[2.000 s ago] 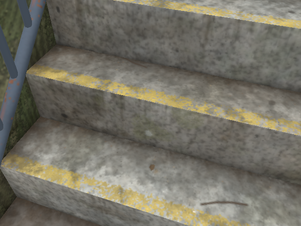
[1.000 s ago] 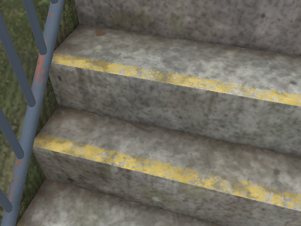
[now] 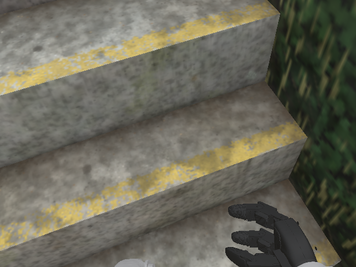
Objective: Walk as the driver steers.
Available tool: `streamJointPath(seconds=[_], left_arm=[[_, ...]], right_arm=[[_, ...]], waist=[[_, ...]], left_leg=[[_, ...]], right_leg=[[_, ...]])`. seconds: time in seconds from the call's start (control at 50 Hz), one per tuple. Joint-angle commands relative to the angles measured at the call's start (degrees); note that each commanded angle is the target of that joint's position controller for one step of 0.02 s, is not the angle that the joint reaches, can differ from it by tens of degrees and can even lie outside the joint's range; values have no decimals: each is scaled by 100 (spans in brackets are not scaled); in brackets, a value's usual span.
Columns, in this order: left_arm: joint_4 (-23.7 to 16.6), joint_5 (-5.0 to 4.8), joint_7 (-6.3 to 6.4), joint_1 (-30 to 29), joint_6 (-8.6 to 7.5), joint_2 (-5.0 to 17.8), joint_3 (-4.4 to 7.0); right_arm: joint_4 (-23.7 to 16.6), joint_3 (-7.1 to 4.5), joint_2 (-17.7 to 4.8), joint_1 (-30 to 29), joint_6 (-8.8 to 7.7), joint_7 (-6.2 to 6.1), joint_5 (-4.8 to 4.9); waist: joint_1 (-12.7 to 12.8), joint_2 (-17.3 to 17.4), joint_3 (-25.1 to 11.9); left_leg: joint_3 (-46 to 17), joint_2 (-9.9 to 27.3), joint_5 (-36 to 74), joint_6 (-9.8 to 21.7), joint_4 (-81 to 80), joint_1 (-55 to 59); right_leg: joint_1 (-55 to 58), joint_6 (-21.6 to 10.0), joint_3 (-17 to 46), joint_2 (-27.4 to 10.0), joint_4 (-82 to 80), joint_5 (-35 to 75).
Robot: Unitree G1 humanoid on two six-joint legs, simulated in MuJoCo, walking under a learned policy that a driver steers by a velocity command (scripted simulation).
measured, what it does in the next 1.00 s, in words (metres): climbs, turning left: right foot 0.10 m lower, then left foot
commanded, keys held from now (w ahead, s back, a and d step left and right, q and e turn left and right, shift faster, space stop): w+q+shift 0.76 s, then w+shift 0.02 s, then shift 0.14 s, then e+shift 0.08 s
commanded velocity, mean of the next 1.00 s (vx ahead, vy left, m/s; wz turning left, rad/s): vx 0.92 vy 0.00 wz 0.76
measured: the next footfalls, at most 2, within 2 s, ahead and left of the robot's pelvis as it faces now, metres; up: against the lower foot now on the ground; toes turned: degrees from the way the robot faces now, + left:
right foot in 0.30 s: +0.17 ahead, -0.31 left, +0.19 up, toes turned +35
left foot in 0.76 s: -0.06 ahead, +0.13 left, +0.19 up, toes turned +41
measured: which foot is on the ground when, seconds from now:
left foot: down 0.00-0.24, up 0.26-0.74, down 0.76-1.00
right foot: down 0.00-0.02, up 0.04-0.28, down 0.30-0.78, up 0.80-1.00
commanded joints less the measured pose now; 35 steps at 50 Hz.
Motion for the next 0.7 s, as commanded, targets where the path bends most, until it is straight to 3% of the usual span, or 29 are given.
streamJointPath(seconds=[0.02,0.04,0.06,0.08,0.1,0.12,0.14,0.16,0.18,0.2,0.22,0.24,0.26,0.28,0.3,0.32,0.34,0.36,0.38,0.4,0.42,0.44,0.46,0.48,0.5,0.54,0.6,0.66,0.7], left_arm=[[-1543,-118,171,-139,-423,2089,349],[-1555,-6,-14,-783,-346,1640,288],[-2623,133,-307,-2039,-461,846,85],[-3303,259,-505,-2953,-506,-120,-275],[-3594,530,-743,-3145,-555,-910,-602],[-3612,489,-868,-2539,-513,-746,-636],[-3127,182,-779,-899,-398,-203,-464],[-2286,108,-676,517,-235,217,-324],[-1763,197,-417,1458,-104,525,-177],[-1644,286,-156,1241,-39,598,-155],[-1698,475,26,685,-65,403,-213],[-1243,276,64,1826,-29,443,-81],[-600,201,12,2413,-7,423,8],[9,122,-208,2516,-172,392,58],[65,352,-388,1573,-357,232,-20],[-462,473,-364,-21,-405,1176,258],[-697,78,-378,-583,-402,791,318],[-539,-83,-374,-558,-338,290,215],[-430,-39,-323,-322,-319,179,194],[282,-69,-294,1885,-325,-527,80],[847,80,-430,3253,-345,-989,14],[746,-29,-415,2950,-408,-619,144],[387,-219,-264,2198,-398,-170,271],[84,-364,-143,1991,-316,181,339],[-421,-480,67,842,-251,954,476],[-893,-319,192,338,-178,1404,497],[-1253,-285,127,521,-191,1403,441],[-1011,-88,-53,1026,77,1522,505],[-867,-6,-126,838,57,1909,629]], right_arm=[[479,-583,-1199,1882,232,-282,-159],[843,-729,-1442,1643,238,-547,-174],[725,-673,-932,1330,50,-558,-369],[1064,-708,-791,1735,-198,-564,-271],[1468,-741,-734,2200,-440,-438,46],[1277,-669,-469,1159,-516,-466,295],[848,-649,-791,-615,-455,-633,180],[771,-660,-1207,-1627,-397,-697,-24],[691,-737,-1455,-1882,-341,-662,58],[865,-804,-1574,-1046,-233,-543,294],[978,-845,-1529,-394,-141,-452,246],[558,-885,-1742,-1310,-207,-326,31],[89,-628,-827,-1892,-179,-295,68],[-413,-238,429,-2109,-244,-304,-57],[-521,-91,1024,-1084,-333,-308,-1],[-369,-263,780,1470,-296,-292,274],[-378,-206,349,1270,-313,-321,182],[-380,-347,-31,308,-186,-284,123],[-441,-377,-14,-351,-72,-261,115],[-866,-227,477,-2461,-215,-175,-46],[-1005,-138,1124,-2708,-308,-152,121],[-1021,-111,1260,-1788,-316,-144,223],[-987,-158,949,-692,-279,-131,300],[-1015,-250,607,-465,-190,-42,356],[-1335,-406,44,-220,31,-67,458],[-1824,-558,-453,-1107,358,-183,531],[-1944,-484,-406,-1498,524,-302,242],[-1621,-433,-69,-1882,480,-135,487],[-1272,-762,-629,-905,430,-144,549]], waist=[[-1106,604,-2507],[-777,3973,-2718],[-494,3760,-2057],[-386,3222,-1044],[-37,1902,-670],[960,900,-429],[2450,404,-386],[3241,-106,-1023],[3466,-166,-1470],[3026,-159,-1715],[2603,-288,-1273],[3245,364,-1184],[3277,575,-968],[2937,-541,-456],[1809,-478,-82],[41,-1656,-1061],[238,-1110,-601],[666,62,-411],[875,464,-479],[2200,896,174],[2275,1150,-15],[1522,563,-251],[828,108,-692],[735,334,-1135],[258,237,-1238],[592,905,-505],[1193,1078,-18],[1692,-60,-240],[1236,-962,-171]], left_leg=[[-717,-156,342,1005,-3827,6637],[-3840,1276,1688,1809,-5620,6190],[-5222,1700,152,1916,-6462,5100],[-5139,1854,98,1531,-5831,4220],[-4162,1549,744,806,-5720,3903],[-3560,1539,524,310,-6292,2510],[-2083,1163,508,63,-6662,415],[-338,661,1490,-5,-6472,-858],[58,544,2979,71,-6345,-797],[188,543,3775,278,-6354,125],[47,522,5256,324,-5713,752],[-401,886,5283,76,-4780,793],[-446,1022,4153,5,-3105,727],[-401,817,1185,-124,-706,1053],[-1422,306,1028,-25,2444,256],[-2556,250,2109,145,3256,-917],[-2254,939,2958,-12,2329,-48],[-2226,947,2702,-122,1687,111],[-1869,946,2676,-270,1264,344],[-1064,585,1963,-421,1411,-871],[-851,180,1119,-387,2428,-1956],[-1571,563,444,-296,2888,-2601],[-2546,1065,31,-170,3136,-2785],[-2738,1385,22,-290,3218,-2528],[-3171,1852,93,-535,2709,-1980],[-2724,2101,1301,-862,2287,-1314],[-2068,2237,1887,-755,-7,-250],[-442,1708,1742,-716,-3895,3249],[-417,1384,1028,-647,-5333,3723]], right_leg=[[-4151,723,398,313,3944,11814],[-4980,249,1151,1144,8284,1130],[-6063,-177,1972,1328,10898,-1221],[-7439,-456,2696,1044,11761,-2815],[-7744,-875,2933,739,11187,-3579],[-7003,-888,2972,397,9404,-4215],[-4763,-578,2265,296,7465,-4358],[-2358,-41,288,994,7800,-2531],[-1465,184,17,1182,7687,-936],[-1620,96,68,1295,6590,-422],[-2061,-214,377,1211,5543,-633],[-1011,-213,416,913,3860,180],[-1015,-538,617,673,1882,228],[-1358,-593,1375,153,56,1872],[-1546,-578,2056,67,621,2432],[-1425,-1040,5903,-926,375,-2058],[-2912,-1152,5613,-855,171,-3836],[-3070,-1045,5108,-503,66,-4170],[-3163,-865,4777,-175,198,-4341],[-2105,-690,2912,331,639,-1775],[-292,-725,2350,293,1006,577],[537,-740,2889,3,1376,1611],[718,-798,3410,-450,1358,1329],[686,-884,3680,-767,980,261],[-136,-989,4389,-1220,254,-1434],[-1744,-1157,4659,-1405,-669,-3677],[-2418,-1052,3541,-902,-679,-4063],[-3066,-941,1742,-737,-1820,-3373],[-1616,-885,1311,-788,-1502,-1843]])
